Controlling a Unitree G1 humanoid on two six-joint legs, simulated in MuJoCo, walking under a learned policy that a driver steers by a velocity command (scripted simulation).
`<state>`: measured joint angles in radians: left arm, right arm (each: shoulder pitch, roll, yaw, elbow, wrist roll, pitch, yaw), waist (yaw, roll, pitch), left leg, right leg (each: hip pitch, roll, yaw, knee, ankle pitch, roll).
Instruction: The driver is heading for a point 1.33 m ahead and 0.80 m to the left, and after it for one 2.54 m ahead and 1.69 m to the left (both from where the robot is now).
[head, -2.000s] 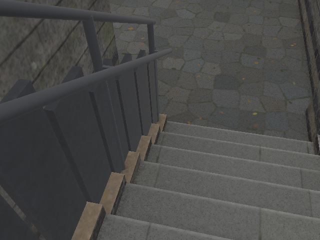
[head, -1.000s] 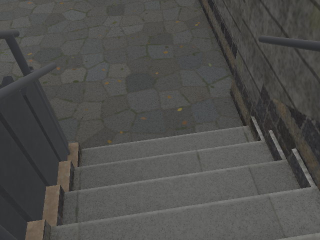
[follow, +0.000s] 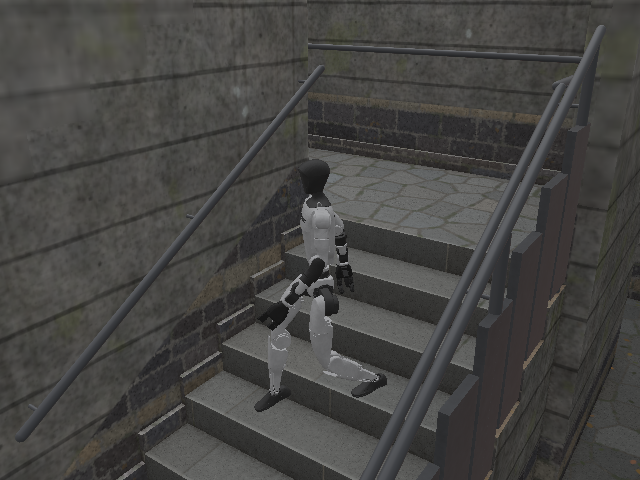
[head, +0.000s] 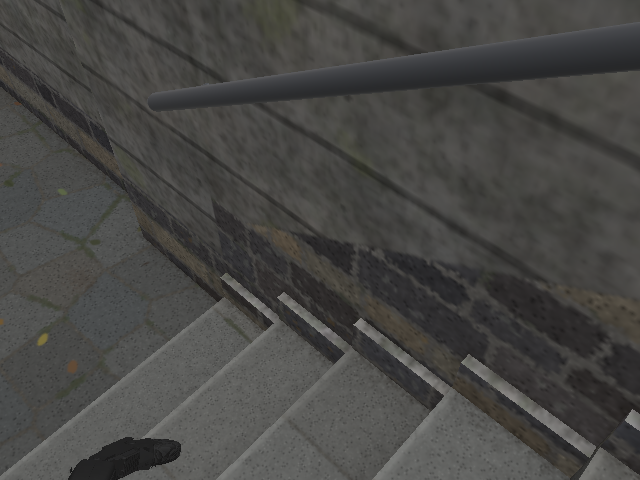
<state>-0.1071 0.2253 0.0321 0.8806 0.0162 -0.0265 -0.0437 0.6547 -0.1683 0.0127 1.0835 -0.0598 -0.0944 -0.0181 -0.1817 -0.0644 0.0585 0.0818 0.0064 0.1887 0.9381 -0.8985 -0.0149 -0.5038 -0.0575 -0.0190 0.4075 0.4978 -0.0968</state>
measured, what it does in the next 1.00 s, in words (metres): goes down, turning left: right foot 0.18 m lower, then left foot 0.18 m lower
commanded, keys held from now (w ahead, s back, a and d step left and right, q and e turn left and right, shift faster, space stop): w+q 0.70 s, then q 0.30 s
